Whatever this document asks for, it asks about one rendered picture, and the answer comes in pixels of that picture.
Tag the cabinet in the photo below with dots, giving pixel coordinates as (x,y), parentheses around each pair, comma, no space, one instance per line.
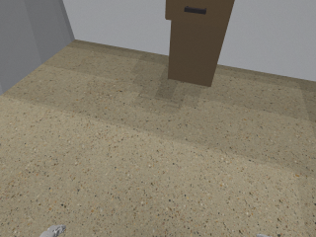
(194,51)

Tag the handle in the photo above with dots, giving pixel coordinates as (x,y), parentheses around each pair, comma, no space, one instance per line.
(195,10)

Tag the drawer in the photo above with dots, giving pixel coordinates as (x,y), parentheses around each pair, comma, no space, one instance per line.
(216,15)

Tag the robot left hand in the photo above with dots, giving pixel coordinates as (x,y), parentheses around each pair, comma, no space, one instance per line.
(54,230)

